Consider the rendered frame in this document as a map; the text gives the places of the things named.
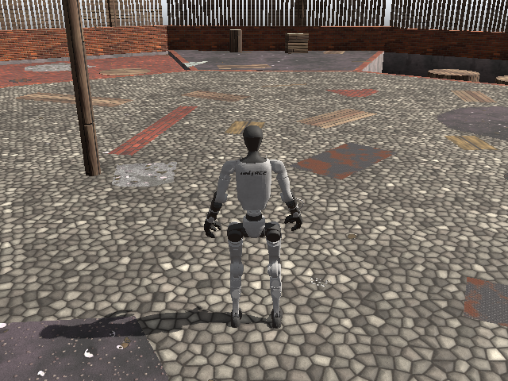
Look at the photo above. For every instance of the right robot forearm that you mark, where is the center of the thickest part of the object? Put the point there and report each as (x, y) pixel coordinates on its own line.
(293, 206)

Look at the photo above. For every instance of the robot right hand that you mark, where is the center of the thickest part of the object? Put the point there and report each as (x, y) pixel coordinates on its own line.
(292, 219)

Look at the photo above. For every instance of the right robot thigh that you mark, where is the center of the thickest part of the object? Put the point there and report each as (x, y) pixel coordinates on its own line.
(273, 238)

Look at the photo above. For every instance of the robot left upper arm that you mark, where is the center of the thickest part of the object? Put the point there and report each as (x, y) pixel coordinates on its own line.
(228, 168)

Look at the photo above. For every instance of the left robot forearm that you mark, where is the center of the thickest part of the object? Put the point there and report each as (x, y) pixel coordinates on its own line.
(214, 210)

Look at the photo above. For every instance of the robot left hand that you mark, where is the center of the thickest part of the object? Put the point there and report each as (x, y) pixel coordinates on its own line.
(208, 226)

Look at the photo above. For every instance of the robot right shin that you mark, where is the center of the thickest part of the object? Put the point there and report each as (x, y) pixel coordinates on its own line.
(276, 288)

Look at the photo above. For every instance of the robot right upper arm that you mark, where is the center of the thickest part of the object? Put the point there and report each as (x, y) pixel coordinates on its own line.
(278, 167)

